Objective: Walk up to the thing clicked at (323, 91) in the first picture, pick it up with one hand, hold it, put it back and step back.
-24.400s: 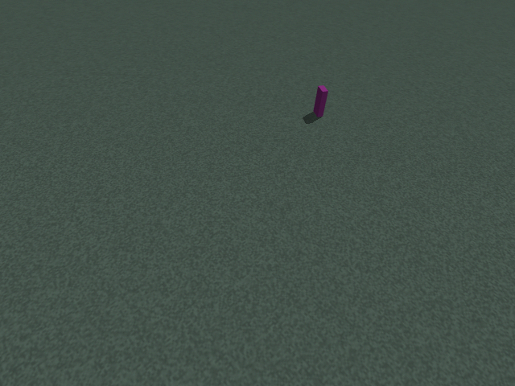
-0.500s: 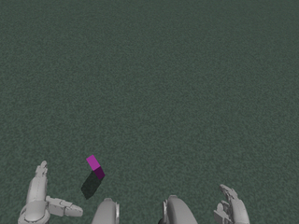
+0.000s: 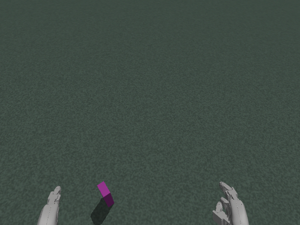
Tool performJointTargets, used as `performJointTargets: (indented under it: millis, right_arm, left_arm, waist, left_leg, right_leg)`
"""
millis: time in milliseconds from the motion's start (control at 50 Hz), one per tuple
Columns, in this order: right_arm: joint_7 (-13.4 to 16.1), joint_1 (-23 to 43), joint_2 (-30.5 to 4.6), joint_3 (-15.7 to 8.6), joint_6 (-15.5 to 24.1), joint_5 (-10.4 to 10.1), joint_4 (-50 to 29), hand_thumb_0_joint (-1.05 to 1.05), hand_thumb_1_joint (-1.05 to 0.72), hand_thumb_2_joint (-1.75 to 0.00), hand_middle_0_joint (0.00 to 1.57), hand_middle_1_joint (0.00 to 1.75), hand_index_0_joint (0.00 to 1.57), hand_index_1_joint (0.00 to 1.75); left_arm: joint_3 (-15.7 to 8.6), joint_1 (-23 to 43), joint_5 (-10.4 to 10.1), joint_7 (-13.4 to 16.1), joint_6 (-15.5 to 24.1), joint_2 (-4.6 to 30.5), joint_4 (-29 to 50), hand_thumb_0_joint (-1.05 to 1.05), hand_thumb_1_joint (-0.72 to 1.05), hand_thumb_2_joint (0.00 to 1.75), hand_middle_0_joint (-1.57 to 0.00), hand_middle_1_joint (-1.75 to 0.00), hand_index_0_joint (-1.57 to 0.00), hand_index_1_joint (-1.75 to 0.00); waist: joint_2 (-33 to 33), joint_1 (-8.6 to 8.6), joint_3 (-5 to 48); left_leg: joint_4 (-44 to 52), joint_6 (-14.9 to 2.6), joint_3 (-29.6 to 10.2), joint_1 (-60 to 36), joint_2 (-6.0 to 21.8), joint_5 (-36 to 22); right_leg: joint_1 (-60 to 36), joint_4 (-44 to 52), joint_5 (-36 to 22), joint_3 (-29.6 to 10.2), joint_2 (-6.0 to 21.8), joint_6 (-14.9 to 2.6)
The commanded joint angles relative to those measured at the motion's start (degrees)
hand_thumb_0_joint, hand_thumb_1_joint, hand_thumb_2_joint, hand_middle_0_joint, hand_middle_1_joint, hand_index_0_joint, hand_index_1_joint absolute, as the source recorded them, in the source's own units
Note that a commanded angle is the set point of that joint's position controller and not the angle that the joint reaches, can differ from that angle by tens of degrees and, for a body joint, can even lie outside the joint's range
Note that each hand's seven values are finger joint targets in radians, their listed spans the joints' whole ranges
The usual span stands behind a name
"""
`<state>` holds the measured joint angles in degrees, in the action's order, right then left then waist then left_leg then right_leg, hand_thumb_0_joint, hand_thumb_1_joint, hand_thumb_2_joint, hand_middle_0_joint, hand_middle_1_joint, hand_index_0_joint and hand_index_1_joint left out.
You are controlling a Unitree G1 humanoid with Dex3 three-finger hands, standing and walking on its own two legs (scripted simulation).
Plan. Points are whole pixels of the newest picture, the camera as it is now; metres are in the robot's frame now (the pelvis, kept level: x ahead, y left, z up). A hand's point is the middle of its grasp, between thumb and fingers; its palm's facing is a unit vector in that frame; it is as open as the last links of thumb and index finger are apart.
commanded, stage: home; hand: left
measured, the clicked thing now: (106, 194) +0.41 +0.22 -0.62
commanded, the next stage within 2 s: stand in 1.46 s
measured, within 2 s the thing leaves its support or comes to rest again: neither
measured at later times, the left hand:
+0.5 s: hand (79, 223) +0.16 +0.17 -0.05, palm faces +0.10 -0.95 -0.30, open 17.3 cm
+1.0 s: hand (80, 223) +0.16 +0.17 -0.05, palm faces +0.10 -0.95 -0.29, open 17.4 cm
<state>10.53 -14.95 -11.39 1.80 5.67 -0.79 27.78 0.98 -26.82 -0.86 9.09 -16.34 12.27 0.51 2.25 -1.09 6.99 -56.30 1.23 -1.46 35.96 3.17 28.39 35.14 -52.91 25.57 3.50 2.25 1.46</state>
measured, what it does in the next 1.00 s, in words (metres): stands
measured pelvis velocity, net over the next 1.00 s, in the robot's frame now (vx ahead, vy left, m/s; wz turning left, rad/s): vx -0.01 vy -0.01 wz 0.00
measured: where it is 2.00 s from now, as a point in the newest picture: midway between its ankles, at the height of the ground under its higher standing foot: outside the picture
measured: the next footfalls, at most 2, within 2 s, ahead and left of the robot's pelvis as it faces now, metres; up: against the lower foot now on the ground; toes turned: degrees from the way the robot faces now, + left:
none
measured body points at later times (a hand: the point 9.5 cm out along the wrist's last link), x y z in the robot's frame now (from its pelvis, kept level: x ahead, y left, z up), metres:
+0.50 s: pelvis -0.01 -0.01 +0.00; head +0.01 -0.01 +0.45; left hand +0.15 +0.22 -0.03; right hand +0.14 -0.25 -0.08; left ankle +0.00 +0.13 -0.68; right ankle +0.01 -0.14 -0.68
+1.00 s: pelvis -0.01 -0.01 +0.00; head +0.01 -0.01 +0.45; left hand +0.15 +0.22 -0.03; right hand +0.15 -0.25 -0.07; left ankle +0.00 +0.13 -0.68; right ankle +0.01 -0.14 -0.68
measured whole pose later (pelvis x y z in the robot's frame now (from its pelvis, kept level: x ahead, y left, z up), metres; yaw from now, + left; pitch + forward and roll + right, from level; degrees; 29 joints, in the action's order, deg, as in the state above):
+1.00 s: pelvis -0.01 -0.01 +0.00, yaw +0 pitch +7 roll -1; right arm 10.7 -15.4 -11.7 1.5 7.4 -0.5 30.4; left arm 0.7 -25.4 -0.7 7.8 -15.4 11.3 -2.1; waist 2.1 -1.2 5.8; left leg -54.0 2.0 -1.6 34.1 3.4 26.8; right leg 33.8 -51.7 24.7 3.6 1.9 0.6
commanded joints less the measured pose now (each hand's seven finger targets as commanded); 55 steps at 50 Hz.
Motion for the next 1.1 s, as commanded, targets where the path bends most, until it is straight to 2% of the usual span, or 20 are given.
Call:
performJointTargets:
  millis: [0,40,100,160,220,260,420,500,540,600,660,680,720,760,800,880,920,1000,1040,1080]
  right_arm:
    - [0.74,2.28,-6.81,-3.06,3.55,0.24,-7.42,0.00,-0.90,-0.90,0.20,0.30,0.20,0.30]
    - [0.63,3.04,-6.71,-2.78,3.79,0.21,-7.53,0.00,-0.90,-0.90,0.20,0.30,0.20,0.30]
    - [0.67,2.84,-6.65,-2.91,3.69,0.29,-7.05,0.00,-0.90,-0.90,0.20,0.30,0.20,0.30]
    - [0.45,3.50,-6.37,-2.60,3.82,0.29,-7.12,0.00,-0.90,-0.90,0.20,0.30,0.20,0.30]
    - [0.49,3.08,-6.68,-2.93,3.66,0.24,-7.16,0.00,-0.90,-0.90,0.20,0.30,0.20,0.30]
    - [0.40,3.45,-6.51,-2.73,3.85,0.23,-7.30,0.00,-0.90,-0.90,0.20,0.30,0.20,0.30]
    - [0.61,3.40,-6.67,-2.88,4.20,0.18,-6.89,0.00,-0.90,-0.90,0.20,0.30,0.20,0.30]
    - [0.52,3.61,-6.51,-2.88,4.48,0.25,-6.96,0.00,-0.90,-0.90,0.20,0.30,0.20,0.30]
    - [0.55,3.61,-6.79,-2.90,4.46,0.20,-6.99,0.00,-0.90,-0.90,0.20,0.30,0.20,0.30]
    - [0.59,3.96,-6.45,-2.83,4.59,0.26,-7.00,0.00,-0.90,-0.90,0.20,0.30,0.20,0.30]
    - [0.80,3.52,-6.46,-2.79,4.67,0.30,-6.56,0.00,-0.90,-0.90,0.20,0.30,0.20,0.30]
    - [0.78,3.72,-6.34,-2.71,4.75,0.30,-6.74,0.00,-0.90,-0.90,0.20,0.30,0.20,0.30]
    - [0.89,3.98,-6.37,-2.81,4.81,0.35,-6.97,0.00,-0.90,-0.90,0.20,0.30,0.20,0.30]
    - [0.94,3.38,-6.42,-2.89,4.79,0.37,-6.35,0.00,-0.90,-0.90,0.20,0.30,0.20,0.30]
    - [0.83,3.92,-6.26,-2.57,4.92,0.28,-6.65,0.00,-0.90,-0.90,0.20,0.30,0.20,0.30]
    - [0.94,3.56,-6.67,-2.88,4.78,0.40,-6.40,0.00,-0.90,-0.90,0.20,0.30,0.20,0.30]
    - [0.89,3.73,-6.27,-2.69,4.93,0.36,-6.41,0.00,-0.90,-0.90,0.20,0.30,0.20,0.30]
    - [1.05,3.59,-6.40,-2.88,4.93,0.41,-6.40,0.00,-0.90,-0.90,0.20,0.30,0.20,0.30]
    - [0.95,3.76,-6.27,-2.73,5.01,0.32,-6.52,0.00,-0.90,-0.90,0.20,0.30,0.20,0.30]
    - [0.95,3.44,-6.37,-2.92,4.96,0.41,-6.23,0.00,-0.90,-0.90,0.20,0.30,0.20,0.30]
  left_arm:
    - [-3.51,3.58,0.82,0.35,3.21,5.91,12.08,0.00,-0.54,0.06,-0.05,-0.06,-0.05,-0.06]
    - [-2.58,1.88,0.77,0.23,2.86,4.35,8.66,0.00,-0.53,0.07,-0.05,-0.06,-0.05,-0.06]
    - [-3.90,3.27,0.90,0.31,3.39,6.22,11.64,0.00,-0.54,0.06,-0.05,-0.06,-0.05,-0.06]
    - [-2.26,-0.64,0.75,-0.15,2.93,3.24,5.40,0.00,-0.53,0.07,-0.05,-0.06,-0.05,-0.06]
    - [-5.06,3.78,0.84,0.10,3.75,7.21,11.25,0.00,-0.52,0.07,-0.05,-0.06,-0.05,-0.06]
    - [-3.14,2.48,0.71,-0.36,3.46,4.95,9.22,0.00,-0.53,0.07,-0.05,-0.06,-0.05,-0.06]
    - [-4.19,4.49,0.81,-0.18,3.91,6.03,9.84,0.00,-0.52,0.07,-0.05,-0.06,-0.05,-0.06]
    - [-3.04,1.71,0.83,-0.53,3.68,4.06,6.16,0.00,-0.52,0.08,-0.05,-0.06,-0.05,-0.06]
    - [-4.36,4.93,0.77,-0.33,4.14,6.34,10.63,0.00,-0.52,0.07,-0.05,-0.06,-0.05,-0.06]
    - [-3.17,2.38,0.80,-0.61,3.74,4.20,6.71,0.00,-0.52,0.08,-0.05,-0.06,-0.05,-0.06]
    - [-4.61,4.68,0.91,-0.44,4.13,6.61,9.83,0.00,-0.53,0.07,-0.05,-0.06,-0.05,-0.06]
    - [-3.10,2.83,0.83,-0.70,3.85,4.29,6.88,0.00,-0.51,0.08,-0.05,-0.06,-0.05,-0.06]
    - [-3.20,3.38,0.77,-0.76,3.80,4.26,7.71,0.00,-0.52,0.07,-0.05,-0.06,-0.05,-0.06]
    - [-5.31,4.99,0.93,-0.41,4.26,7.06,11.08,0.00,-0.53,0.07,-0.05,-0.06,-0.05,-0.06]
    - [-2.76,1.03,0.75,-0.85,3.52,3.55,5.66,0.00,-0.54,0.06,-0.05,-0.06,-0.05,-0.06]
    - [-4.27,5.11,0.83,-0.56,4.03,6.04,10.32,0.00,-0.53,0.07,-0.05,-0.06,-0.05,-0.06]
    - [-2.98,2.63,0.77,-0.80,3.64,3.78,6.16,0.00,-0.55,0.05,-0.05,-0.06,-0.05,-0.06]
    - [-4.61,4.77,0.91,-0.51,4.03,6.46,10.99,0.00,-0.55,0.06,-0.05,-0.06,-0.05,-0.06]
    - [-2.92,2.09,0.81,-0.77,3.54,3.71,7.12,0.00,-0.57,0.05,-0.05,-0.06,-0.05,-0.06]
    - [-3.98,3.76,0.83,-0.50,3.89,5.02,9.89,0.00,-0.55,0.06,-0.05,-0.06,-0.05,-0.06]
  waist:
    - [1.19,-0.31,4.94]
    - [-0.38,-0.75,3.88]
    - [0.48,-0.12,4.76]
    - [-1.58,-0.28,1.71]
    - [0.34,0.21,4.83]
    - [-0.61,-0.29,3.43]
    - [-0.38,-0.10,3.54]
    - [-1.92,-0.37,3.08]
    - [0.06,0.10,4.06]
    - [-2.00,-0.29,2.96]
    - [-1.66,-0.18,3.20]
    - [-2.43,-0.53,2.96]
    - [-2.18,-0.65,2.87]
    - [-0.30,0.31,4.57]
    - [-2.66,-0.22,2.20]
    - [-0.67,-0.30,4.55]
    - [-1.72,-0.50,2.31]
    - [-0.52,0.08,4.84]
    - [-1.77,-0.18,2.99]
    - [0.04,0.27,5.17]
  left_leg:
    - [10.37,-0.80,1.22,-4.84,-2.57,-14.81]
    - [10.44,-0.94,1.17,-4.28,-2.64,-14.52]
    - [10.72,-0.90,1.27,-4.74,-2.62,-14.17]
    - [10.74,-1.13,1.38,-3.04,-2.77,-12.79]
    - [10.72,-1.13,1.64,-4.26,-2.90,-13.10]
    - [11.26,-1.22,1.63,-3.79,-2.80,-11.45]
    - [11.86,-1.28,1.65,-4.07,-2.77,-9.53]
    - [11.44,-1.43,1.81,-3.70,-2.79,-9.56]
    - [11.68,-1.27,1.81,-4.00,-2.86,-9.48]
    - [11.20,-1.44,1.96,-3.48,-2.88,-9.44]
    - [10.83,-1.61,2.49,-3.87,-3.06,-9.28]
    - [10.88,-1.69,2.49,-3.69,-3.12,-8.79]
    - [11.20,-1.66,2.35,-3.52,-3.01,-7.91]
    - [11.16,-1.49,2.33,-4.23,-3.10,-8.87]
    - [11.08,-1.60,2.25,-3.31,-3.01,-9.31]
    - [11.21,-1.48,2.04,-4.69,-2.91,-10.69]
    - [11.29,-1.47,2.04,-3.69,-2.87,-9.92]
    - [11.26,-1.38,1.99,-4.70,-2.89,-10.81]
    - [11.51,-1.37,1.83,-4.50,-2.65,-11.21]
    - [11.67,-1.04,1.47,-5.55,-2.52,-12.76]
  right_leg:
    - [-5.64,8.27,-12.04,1.16,-3.00,-1.74]
    - [-5.47,8.74,-11.94,1.27,-3.06,-1.59]
    - [-5.99,8.96,-11.59,1.17,-2.97,-1.66]
    - [-5.27,9.83,-10.40,1.34,-2.97,-1.50]
    - [-6.37,9.93,-10.81,0.92,-2.75,-1.52]
    - [-5.53,10.18,-9.35,0.94,-2.77,-1.52]
    - [-5.25,10.62,-7.48,0.90,-2.80,-1.54]
    - [-5.09,10.84,-7.62,0.78,-2.83,-1.35]
    - [-5.35,10.69,-7.53,0.70,-2.66,-1.48]
    - [-5.19,11.19,-7.63,0.67,-2.63,-1.22]
    - [-5.30,11.86,-7.68,-0.03,-2.18,-1.01]
    - [-5.02,11.87,-7.29,-0.06,-2.24,-0.98]
    - [-4.80,11.87,-6.41,0.17,-2.37,-1.04]
    - [-5.86,11.57,-7.01,0.02,-2.22,-1.23]
    - [-5.29,11.51,-7.56,0.37,-2.39,-1.15]
    - [-5.77,10.98,-8.92,0.33,-2.50,-1.31]
    - [-5.08,11.02,-8.03,0.50,-2.60,-1.24]
    - [-6.20,11.00,-8.86,0.45,-2.51,-1.34]
    - [-5.65,10.60,-9.12,0.71,-2.72,-1.41]
    - [-6.71,9.78,-10.31,0.91,-2.91,-1.66]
